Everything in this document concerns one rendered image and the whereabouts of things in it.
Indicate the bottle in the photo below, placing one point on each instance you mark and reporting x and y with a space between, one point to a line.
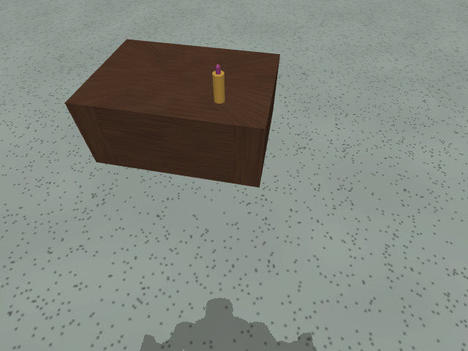
218 85

